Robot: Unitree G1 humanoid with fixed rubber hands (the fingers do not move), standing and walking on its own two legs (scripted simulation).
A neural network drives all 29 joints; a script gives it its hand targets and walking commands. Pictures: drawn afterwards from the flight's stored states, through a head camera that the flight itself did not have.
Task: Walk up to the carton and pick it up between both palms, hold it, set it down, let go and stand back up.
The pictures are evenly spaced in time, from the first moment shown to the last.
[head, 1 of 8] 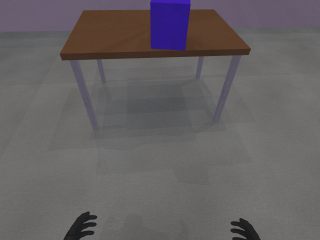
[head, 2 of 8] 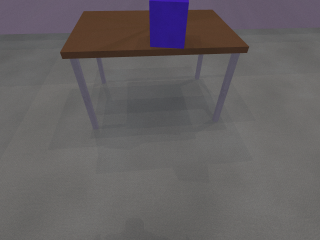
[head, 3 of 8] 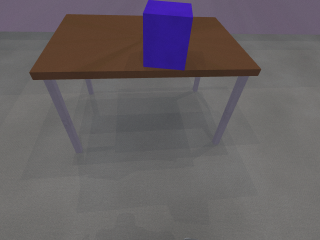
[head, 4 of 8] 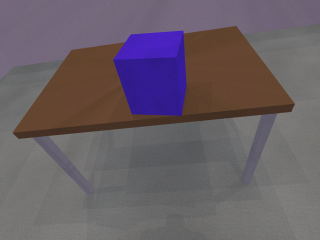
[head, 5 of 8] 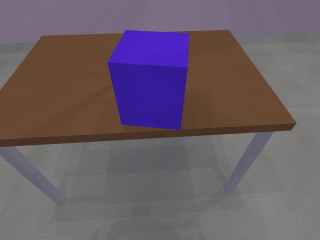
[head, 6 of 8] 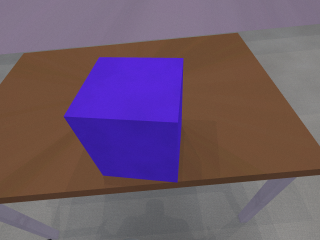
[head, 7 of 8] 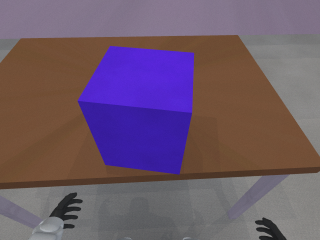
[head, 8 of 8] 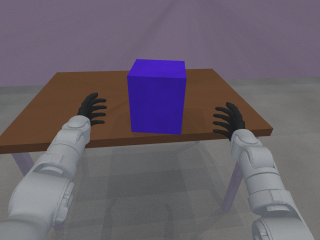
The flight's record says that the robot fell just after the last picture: yes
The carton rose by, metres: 0.00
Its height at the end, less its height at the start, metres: +0.00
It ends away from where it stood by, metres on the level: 0.00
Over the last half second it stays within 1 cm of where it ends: yes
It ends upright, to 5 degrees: yes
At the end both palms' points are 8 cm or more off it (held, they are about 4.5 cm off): yes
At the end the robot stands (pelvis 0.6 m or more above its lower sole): yes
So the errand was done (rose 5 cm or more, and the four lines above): no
